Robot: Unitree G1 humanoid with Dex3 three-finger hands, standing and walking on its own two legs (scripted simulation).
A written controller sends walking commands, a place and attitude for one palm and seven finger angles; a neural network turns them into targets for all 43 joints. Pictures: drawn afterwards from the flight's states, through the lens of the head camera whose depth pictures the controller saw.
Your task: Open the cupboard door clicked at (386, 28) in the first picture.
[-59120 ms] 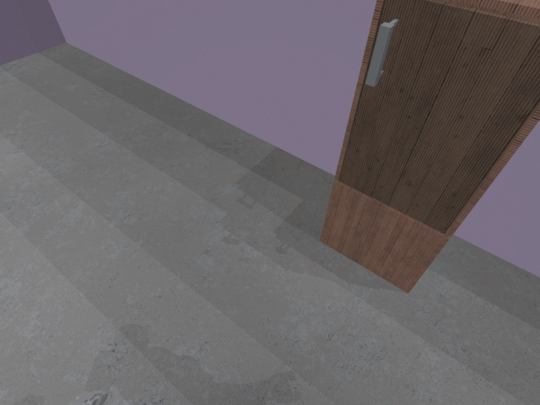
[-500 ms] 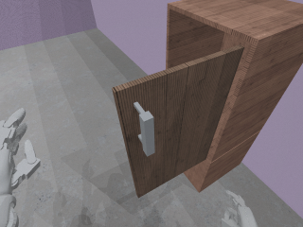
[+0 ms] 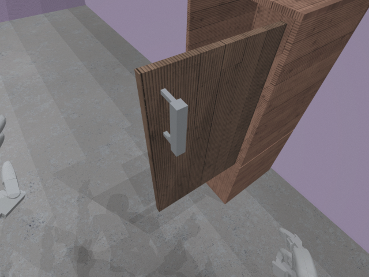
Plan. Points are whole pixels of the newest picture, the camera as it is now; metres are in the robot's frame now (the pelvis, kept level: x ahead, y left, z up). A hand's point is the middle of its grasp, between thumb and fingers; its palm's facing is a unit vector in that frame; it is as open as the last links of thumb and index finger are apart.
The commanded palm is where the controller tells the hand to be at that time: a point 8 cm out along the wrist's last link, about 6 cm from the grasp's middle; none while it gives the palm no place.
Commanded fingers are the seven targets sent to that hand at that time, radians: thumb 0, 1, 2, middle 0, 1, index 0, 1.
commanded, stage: step back with the hand held close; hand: left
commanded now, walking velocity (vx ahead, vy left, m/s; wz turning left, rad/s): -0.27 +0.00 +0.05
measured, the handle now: (172, 123) +0.38 +0.06 +0.14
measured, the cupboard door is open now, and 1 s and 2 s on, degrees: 88 88 88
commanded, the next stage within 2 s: stop stepping back and stand still in 0.52 s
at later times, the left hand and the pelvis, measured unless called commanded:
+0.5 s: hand out of the picture +0.13 +0.25 +0.18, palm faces +0.45 -0.79 -0.43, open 7.4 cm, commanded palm +0.06 +0.29 +0.19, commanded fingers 0.00 0.90 0.90 -0.20 -0.30 -0.20 -0.30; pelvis -0.08 -0.01 +0.01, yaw +0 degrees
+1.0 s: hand out of the picture +0.01 +0.23 +0.17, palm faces +0.40 -0.80 -0.45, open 7.4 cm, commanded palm -0.05 +0.27 +0.19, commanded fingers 0.00 0.90 0.90 -0.20 -0.30 -0.20 -0.30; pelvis -0.19 -0.03 +0.01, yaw +0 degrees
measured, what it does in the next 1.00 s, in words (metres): walks backwards: right foot, then left foot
